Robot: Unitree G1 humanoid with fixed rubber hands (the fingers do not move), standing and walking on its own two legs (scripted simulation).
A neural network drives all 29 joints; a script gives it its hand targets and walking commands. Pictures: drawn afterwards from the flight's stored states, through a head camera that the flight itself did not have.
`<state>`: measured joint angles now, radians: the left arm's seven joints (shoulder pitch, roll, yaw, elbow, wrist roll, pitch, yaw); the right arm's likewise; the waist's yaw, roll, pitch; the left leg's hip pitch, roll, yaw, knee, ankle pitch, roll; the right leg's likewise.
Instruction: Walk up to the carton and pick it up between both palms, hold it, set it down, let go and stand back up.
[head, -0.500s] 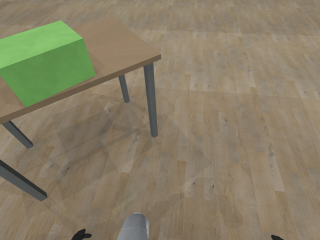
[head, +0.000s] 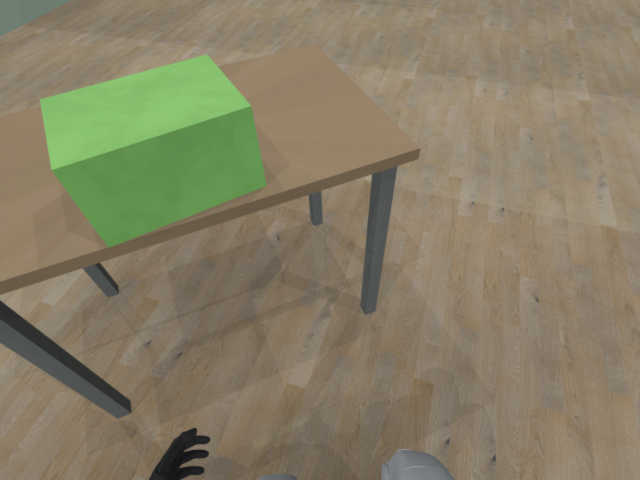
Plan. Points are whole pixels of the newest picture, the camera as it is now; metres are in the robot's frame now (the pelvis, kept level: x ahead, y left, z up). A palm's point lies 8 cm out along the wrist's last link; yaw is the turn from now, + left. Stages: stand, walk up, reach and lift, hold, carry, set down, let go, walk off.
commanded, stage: walk up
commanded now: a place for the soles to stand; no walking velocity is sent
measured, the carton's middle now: (160, 145) +0.65 +0.29 +0.06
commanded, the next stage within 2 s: none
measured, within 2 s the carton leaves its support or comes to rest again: neither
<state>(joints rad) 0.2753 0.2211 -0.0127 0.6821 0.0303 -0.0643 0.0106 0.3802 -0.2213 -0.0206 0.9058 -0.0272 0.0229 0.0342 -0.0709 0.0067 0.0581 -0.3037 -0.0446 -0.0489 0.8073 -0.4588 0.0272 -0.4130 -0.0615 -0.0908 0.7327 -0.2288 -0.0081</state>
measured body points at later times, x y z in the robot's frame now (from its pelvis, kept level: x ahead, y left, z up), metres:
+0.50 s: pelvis +0.15 +0.10 +0.00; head +0.18 +0.14 +0.44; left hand +0.13 +0.37 -0.15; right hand +0.29 -0.12 -0.12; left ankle +0.20 +0.23 -0.71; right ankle +0.12 -0.05 -0.65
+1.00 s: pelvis +0.17 +0.12 +0.02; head +0.19 +0.12 +0.47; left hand +0.23 +0.40 -0.10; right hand +0.33 -0.10 -0.12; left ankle +0.19 +0.23 -0.71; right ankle +0.24 +0.02 -0.71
